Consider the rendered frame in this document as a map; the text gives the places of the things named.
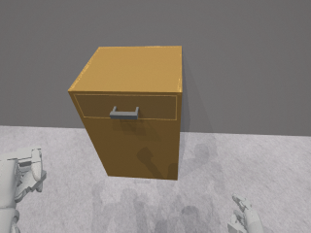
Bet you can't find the robot left forearm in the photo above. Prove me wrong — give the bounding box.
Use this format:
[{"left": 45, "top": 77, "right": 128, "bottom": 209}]
[{"left": 0, "top": 208, "right": 20, "bottom": 233}]

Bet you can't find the drawer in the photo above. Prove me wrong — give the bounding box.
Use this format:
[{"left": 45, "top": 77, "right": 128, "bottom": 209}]
[{"left": 75, "top": 93, "right": 176, "bottom": 119}]

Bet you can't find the handle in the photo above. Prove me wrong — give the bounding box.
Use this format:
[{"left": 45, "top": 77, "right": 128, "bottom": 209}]
[{"left": 109, "top": 106, "right": 139, "bottom": 119}]

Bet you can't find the cabinet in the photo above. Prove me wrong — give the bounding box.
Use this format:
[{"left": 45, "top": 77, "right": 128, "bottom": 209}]
[{"left": 68, "top": 46, "right": 183, "bottom": 181}]

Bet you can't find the robot right hand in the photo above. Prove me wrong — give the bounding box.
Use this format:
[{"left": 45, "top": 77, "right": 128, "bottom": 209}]
[{"left": 227, "top": 193, "right": 265, "bottom": 233}]

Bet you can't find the robot left hand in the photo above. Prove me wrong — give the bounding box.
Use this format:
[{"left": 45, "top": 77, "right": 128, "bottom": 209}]
[{"left": 0, "top": 146, "right": 47, "bottom": 209}]

